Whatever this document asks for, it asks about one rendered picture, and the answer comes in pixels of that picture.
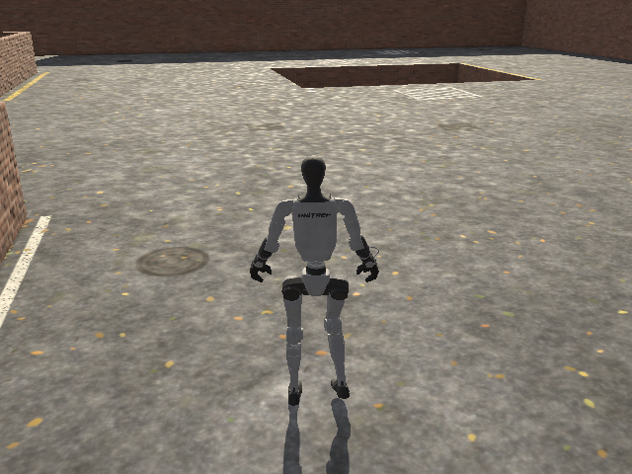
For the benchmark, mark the left robot shin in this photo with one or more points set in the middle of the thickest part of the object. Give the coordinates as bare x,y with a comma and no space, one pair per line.
293,357

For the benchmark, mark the robot right hand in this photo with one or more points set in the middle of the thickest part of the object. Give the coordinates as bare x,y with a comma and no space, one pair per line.
374,271

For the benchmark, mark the robot left hand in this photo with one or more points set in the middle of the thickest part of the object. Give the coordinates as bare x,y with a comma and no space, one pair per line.
254,271

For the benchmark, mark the robot right upper arm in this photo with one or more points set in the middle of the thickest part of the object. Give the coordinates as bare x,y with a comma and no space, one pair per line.
346,208

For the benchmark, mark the robot left thigh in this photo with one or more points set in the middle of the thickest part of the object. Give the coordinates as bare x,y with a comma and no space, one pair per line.
292,298

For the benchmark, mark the robot left forearm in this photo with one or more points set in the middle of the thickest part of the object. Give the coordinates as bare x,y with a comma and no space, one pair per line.
262,256

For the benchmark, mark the robot left upper arm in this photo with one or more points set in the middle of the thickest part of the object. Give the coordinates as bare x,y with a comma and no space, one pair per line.
283,209

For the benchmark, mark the robot right forearm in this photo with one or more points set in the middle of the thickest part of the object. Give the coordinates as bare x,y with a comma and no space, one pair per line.
365,255

